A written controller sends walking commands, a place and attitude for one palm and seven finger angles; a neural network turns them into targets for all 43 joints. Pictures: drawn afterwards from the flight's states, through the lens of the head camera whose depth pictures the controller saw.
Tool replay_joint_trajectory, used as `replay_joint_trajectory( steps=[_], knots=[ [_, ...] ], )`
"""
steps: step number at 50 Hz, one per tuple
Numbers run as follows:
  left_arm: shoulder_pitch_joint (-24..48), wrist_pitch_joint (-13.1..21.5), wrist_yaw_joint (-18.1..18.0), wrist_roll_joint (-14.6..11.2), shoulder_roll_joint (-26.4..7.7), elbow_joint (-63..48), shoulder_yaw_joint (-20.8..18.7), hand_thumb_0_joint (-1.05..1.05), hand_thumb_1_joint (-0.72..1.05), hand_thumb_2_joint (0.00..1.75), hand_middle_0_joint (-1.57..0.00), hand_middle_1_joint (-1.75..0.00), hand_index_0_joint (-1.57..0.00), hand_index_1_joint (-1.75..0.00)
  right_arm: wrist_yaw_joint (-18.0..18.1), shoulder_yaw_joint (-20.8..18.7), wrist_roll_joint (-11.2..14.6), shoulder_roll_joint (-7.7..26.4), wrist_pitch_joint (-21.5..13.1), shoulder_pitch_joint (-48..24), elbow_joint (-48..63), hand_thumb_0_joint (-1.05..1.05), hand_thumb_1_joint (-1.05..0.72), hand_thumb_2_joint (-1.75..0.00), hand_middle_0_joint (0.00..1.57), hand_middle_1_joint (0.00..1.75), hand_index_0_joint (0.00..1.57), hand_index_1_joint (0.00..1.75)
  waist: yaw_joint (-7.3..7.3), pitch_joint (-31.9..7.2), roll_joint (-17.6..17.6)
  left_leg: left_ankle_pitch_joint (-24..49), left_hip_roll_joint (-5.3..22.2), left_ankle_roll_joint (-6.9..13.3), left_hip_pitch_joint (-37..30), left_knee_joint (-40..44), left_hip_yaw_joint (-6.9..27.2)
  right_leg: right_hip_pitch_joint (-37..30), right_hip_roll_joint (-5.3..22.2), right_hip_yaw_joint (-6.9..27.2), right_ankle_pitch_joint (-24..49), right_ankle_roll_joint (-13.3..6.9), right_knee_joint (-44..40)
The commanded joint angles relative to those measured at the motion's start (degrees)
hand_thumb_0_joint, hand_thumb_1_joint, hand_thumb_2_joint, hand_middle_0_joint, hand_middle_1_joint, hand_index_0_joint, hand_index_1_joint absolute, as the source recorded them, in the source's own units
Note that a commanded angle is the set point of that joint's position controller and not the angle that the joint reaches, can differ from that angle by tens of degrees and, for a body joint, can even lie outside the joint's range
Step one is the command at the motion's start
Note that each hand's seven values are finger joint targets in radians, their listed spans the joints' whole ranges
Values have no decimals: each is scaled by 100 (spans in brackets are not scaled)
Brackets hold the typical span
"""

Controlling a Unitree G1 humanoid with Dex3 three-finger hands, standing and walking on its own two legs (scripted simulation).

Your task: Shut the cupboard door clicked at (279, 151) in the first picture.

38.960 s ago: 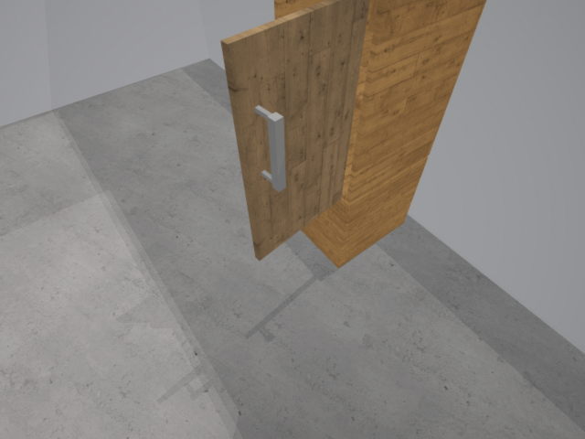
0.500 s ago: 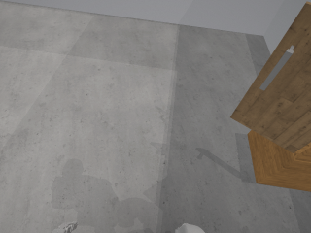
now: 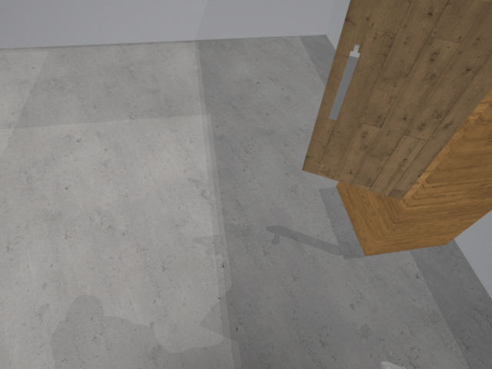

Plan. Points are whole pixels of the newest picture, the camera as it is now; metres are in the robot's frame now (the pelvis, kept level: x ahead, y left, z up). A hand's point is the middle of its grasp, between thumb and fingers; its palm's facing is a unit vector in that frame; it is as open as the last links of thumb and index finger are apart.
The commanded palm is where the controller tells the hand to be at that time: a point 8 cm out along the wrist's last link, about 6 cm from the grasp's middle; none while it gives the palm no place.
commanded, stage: turn to face it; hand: left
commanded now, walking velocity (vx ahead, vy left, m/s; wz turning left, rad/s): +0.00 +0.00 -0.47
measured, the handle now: (344, 84) +0.74 -0.19 +0.04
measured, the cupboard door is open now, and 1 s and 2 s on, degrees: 60 60 60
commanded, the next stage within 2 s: take the last steps up to it in 0.40 s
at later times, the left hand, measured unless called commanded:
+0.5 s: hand (166, 367) +0.14 +0.15 -0.15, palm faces -0.21 -0.95 -0.25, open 7.4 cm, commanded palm none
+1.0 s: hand (224, 304) +0.26 +0.06 -0.16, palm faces -0.40 -0.90 -0.17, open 7.4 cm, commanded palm none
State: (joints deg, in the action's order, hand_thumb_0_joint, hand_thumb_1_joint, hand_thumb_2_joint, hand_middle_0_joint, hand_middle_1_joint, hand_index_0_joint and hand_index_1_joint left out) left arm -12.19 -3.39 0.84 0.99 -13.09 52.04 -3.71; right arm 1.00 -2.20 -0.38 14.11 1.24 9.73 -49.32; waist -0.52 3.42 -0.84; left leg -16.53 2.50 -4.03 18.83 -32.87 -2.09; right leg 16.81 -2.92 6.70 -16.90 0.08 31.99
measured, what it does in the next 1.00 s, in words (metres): walks ahead, turning right: right foot, then left foot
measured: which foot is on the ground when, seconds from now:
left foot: down 0.00-0.32, up 0.34-0.64, down 0.66-1.00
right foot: down 0.00-0.00, up 0.02-0.30, down 0.32-0.64, up 0.66-1.00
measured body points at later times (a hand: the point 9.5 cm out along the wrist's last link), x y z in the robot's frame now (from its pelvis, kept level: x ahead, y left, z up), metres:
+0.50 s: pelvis +0.02 -0.02 +0.01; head +0.05 -0.05 +0.45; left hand +0.15 +0.20 -0.13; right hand +0.00 -0.29 -0.15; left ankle +0.02 +0.11 -0.67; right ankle -0.02 -0.13 -0.73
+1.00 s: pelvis +0.10 -0.09 +0.01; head +0.14 -0.10 +0.45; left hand +0.28 +0.11 -0.14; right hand -0.06 -0.29 -0.14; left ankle +0.07 +0.09 -0.73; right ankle +0.11 -0.24 -0.71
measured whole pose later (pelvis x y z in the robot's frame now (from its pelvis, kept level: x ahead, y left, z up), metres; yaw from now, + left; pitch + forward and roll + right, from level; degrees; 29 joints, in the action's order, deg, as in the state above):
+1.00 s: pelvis +0.10 -0.09 +0.01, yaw -21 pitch +1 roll -1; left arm -8.8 -2.2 4.0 1.6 -13.1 56.1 -4.1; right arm 1.0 -2.5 -2.3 11.5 -1.6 24.6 -59.9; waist 3.8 3.0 0.0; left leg -19.5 9.3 -5.2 3.9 -23.4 -9.7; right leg 25.3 3.5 -3.8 -13.3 0.0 37.0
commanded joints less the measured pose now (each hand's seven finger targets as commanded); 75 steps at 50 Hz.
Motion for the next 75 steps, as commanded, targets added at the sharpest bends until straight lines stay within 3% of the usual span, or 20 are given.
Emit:
replay_joint_trajectory(
  steps=[1,6,14,16,17,22,30,31,32,33,39,47,50,51,52,53,58,66,69,75],
  knots=[
    [200,142,-3,-28,-678,-763,-183,0,90,90,-20,-30,-20,-30,121,-300,-144,1504,-146,940,276,0,-90,-90,20,30,20,30,355,-755,1378,1372,2604,1393,-1252,1627,2304,1332,28,-409,-1908,64,2433],
    [335,27,104,-4,-518,-551,-180,0,90,90,-20,-30,-20,-30,149,-168,-175,1000,-158,389,295,0,-90,-90,20,30,20,30,99,-435,1203,2880,1629,1171,-1082,1221,581,1208,391,-690,-1176,253,2892],
    [-96,121,75,2,-507,-361,-115,0,90,90,-20,-30,-20,-30,70,-294,-99,1100,-55,441,38,0,-90,-90,20,30,20,30,-63,-677,1085,2085,1440,769,-602,325,-60,-831,222,-1148,461,30,-433],
    [-473,238,-41,101,-1399,-201,-286,0,90,90,-20,-30,-20,-30,8,-188,-15,438,-43,317,257,0,-90,-90,20,30,20,30,-233,-627,-1402,-1335,221,59,1295,-1383,-857,-1953,2151,1327,2146,-726,-1442],
    [-709,234,-79,31,-1582,-166,-268,0,90,90,-20,-30,-20,-30,27,-138,-31,551,31,12,365,0,-90,-90,20,30,20,30,-462,-544,-1083,-1978,172,73,1231,-2315,-209,-1294,2649,1542,2717,-1253,-1480],
    [215,275,-203,46,-920,-252,-165,0,90,90,-20,-30,-20,-30,24,-126,-34,420,31,392,-151,0,-90,-90,20,30,20,30,111,-631,-816,-894,255,9,1103,-2810,116,-1062,1699,378,2969,-1152,-1129],
    [216,238,-75,11,-896,-69,-201,0,90,90,-20,-30,-20,-30,42,-67,-110,300,-175,1022,-370,0,-90,-90,20,30,20,30,323,-473,-823,84,-39,99,-893,491,-418,6,1171,541,-379,-841,-1074],
    [209,217,-37,-14,-607,-103,-147,0,90,90,-20,-30,-20,-30,70,-121,-145,588,-248,1399,-489,0,-90,-90,20,30,20,30,489,-444,112,-338,404,249,-1709,1229,256,887,755,276,-1121,-577,-328],
    [170,200,26,-29,-231,-237,-65,0,90,90,-20,-30,-20,-30,89,-266,-240,1176,-270,1833,-561,0,-90,-90,20,30,20,30,628,-341,1824,-1547,1901,753,-1999,1953,2333,1916,-45,-592,-1717,-208,1351],
    [602,222,77,20,-367,-534,-98,0,90,90,-20,-30,-20,-30,166,-300,-247,1471,-261,2041,-509,0,-90,-90,20,30,20,30,779,-20,1455,-2314,2704,1309,-1514,2542,3299,2295,155,-497,-1722,-176,2333],
    [414,202,269,79,-275,-159,-139,0,90,90,-20,-30,-20,-30,154,-140,-187,768,-446,1346,-470,0,-90,-90,20,30,20,30,250,77,860,237,1730,1005,-1256,2276,849,2077,647,-540,43,57,2940],
    [757,294,294,58,-198,-125,-49,0,90,90,-20,-30,-20,-30,55,-282,-199,844,-401,1545,-779,0,-90,-90,20,30,20,30,374,48,1218,788,1647,944,-1036,1862,-99,733,511,-1201,273,21,558],
    [-511,413,231,72,-540,365,-167,0,90,90,-20,-30,-20,-30,13,-274,-136,819,-359,1287,-805,0,-90,-90,20,30,20,30,-260,-414,489,1058,1190,577,-296,382,-580,-1409,252,-1310,510,-189,-486],
    [-1331,499,149,89,-1025,630,-283,0,90,90,-20,-30,-20,-30,-56,-187,-62,498,-373,1259,-743,0,-90,-90,20,30,20,30,-624,-906,-634,357,671,365,828,-1095,-1037,-2744,1226,-132,-510,-579,-1001],
    [-1826,515,38,45,-1460,804,-356,0,90,90,-20,-30,-20,-30,-65,-78,-4,86,-362,900,-444,0,-90,-90,20,30,20,30,-776,-877,-1802,-2110,37,313,1733,-2620,-825,-2746,2429,1743,-700,-1088,-1862],
    [-1572,521,-27,10,-1349,807,-338,0,90,90,-20,-30,-20,-30,-27,-113,-19,221,-349,694,-437,0,-90,-90,20,30,20,30,-684,-809,-1516,-1818,251,417,2048,-3384,-128,-2432,2457,1822,-519,-1279,-2092],
    [-192,612,-138,47,-397,553,-33,0,90,90,-20,-30,-20,-30,-85,-110,-141,-58,-251,1009,-782,0,-90,-90,20,30,20,30,199,-362,-594,-617,545,308,986,-2617,-104,-637,1782,-205,783,-1159,-1926],
    [-284,593,-103,-29,-307,775,8,0,90,90,-20,-30,-20,-30,-100,-68,-137,26,-381,1319,-900,0,-90,-90,20,30,20,30,491,-153,-56,720,150,341,-1240,433,-327,207,1248,-529,134,-808,-1035],
    [-138,536,-78,20,-133,420,86,0,90,90,-20,-30,-20,-30,69,-262,-221,964,-356,2137,-998,0,-90,-90,20,30,20,30,787,-165,1409,711,2416,1691,-1968,1893,2855,1859,237,-996,-1727,-238,2493],
    [-521,368,-153,-30,231,717,167,0,90,90,-20,-30,-20,-30,189,18,-106,256,-396,598,-709,0,-90,-90,20,30,20,30,7,-647,765,4403,1308,1238,-1083,1137,268,56,619,-815,-352,101,824]
  ],
)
